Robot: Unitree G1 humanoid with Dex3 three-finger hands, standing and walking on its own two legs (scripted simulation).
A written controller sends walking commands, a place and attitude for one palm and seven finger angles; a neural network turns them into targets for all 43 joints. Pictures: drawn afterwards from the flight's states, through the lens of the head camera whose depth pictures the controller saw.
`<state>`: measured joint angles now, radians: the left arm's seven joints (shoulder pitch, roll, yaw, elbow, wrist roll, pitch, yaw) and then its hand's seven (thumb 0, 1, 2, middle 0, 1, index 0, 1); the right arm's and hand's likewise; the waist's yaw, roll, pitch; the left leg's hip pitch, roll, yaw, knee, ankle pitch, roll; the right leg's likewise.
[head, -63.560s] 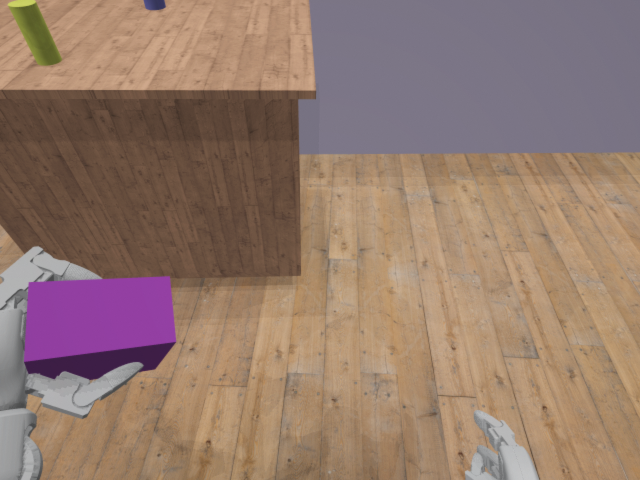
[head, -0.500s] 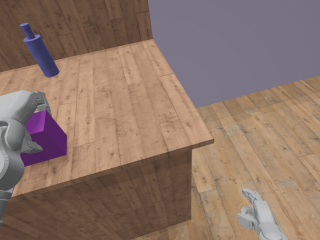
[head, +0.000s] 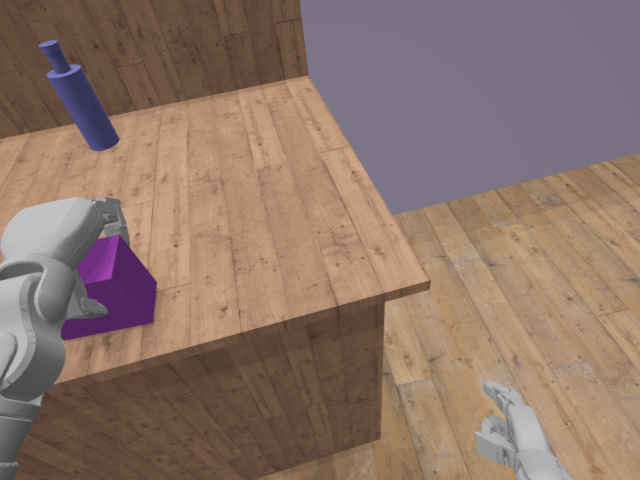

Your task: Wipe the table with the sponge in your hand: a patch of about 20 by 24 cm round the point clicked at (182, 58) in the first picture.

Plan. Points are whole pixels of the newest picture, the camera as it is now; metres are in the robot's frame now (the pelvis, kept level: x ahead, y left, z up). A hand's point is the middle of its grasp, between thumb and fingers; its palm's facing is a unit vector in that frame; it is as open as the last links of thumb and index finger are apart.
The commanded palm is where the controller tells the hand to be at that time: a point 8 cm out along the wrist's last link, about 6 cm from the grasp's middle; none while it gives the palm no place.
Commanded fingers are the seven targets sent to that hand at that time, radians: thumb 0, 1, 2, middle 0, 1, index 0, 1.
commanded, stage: lower the sponge onto the table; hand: left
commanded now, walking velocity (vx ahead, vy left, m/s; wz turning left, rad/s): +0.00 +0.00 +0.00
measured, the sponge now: (98, 296) +0.26 +0.33 +0.11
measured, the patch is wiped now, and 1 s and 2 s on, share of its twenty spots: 1.00 1.00 1.00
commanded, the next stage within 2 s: wipe forward along the first lane in 0.46 s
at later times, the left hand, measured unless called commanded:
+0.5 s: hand (87, 266) +0.27 +0.32 +0.16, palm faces +0.04 -0.02 -1.00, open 10.2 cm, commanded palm +0.24 +0.33 +0.23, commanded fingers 0.00 0.10 1.30 -1.20 -1.60 -1.20 -1.60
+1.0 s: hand (89, 251) +0.30 +0.34 +0.16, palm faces -0.03 +0.00 -1.00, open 10.2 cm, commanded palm +0.28 +0.35 +0.21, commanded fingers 0.00 0.10 1.30 -1.20 -1.60 -1.20 -1.60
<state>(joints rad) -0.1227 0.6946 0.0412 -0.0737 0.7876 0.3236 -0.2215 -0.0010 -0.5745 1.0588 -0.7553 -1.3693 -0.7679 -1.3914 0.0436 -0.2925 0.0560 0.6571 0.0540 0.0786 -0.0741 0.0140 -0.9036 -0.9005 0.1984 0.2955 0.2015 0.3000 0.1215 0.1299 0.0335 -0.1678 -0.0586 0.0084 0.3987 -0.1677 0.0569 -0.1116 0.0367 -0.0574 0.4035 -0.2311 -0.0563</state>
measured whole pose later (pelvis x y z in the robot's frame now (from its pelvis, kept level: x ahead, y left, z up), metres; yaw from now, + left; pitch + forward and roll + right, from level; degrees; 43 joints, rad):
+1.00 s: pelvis +0.01 -0.02 +0.00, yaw +1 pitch -2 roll +0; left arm -0.22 0.72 0.10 0.20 0.82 0.19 -0.18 0.00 -0.61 1.07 -0.78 -1.36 -0.79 -1.38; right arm 0.12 -0.31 0.03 0.68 0.06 0.10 -0.08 0.01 -0.90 -0.90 0.20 0.30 0.20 0.30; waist 0.09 0.12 0.01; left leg -0.22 -0.04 -0.01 0.44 -0.19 0.04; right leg -0.15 0.06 -0.08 0.42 -0.25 -0.08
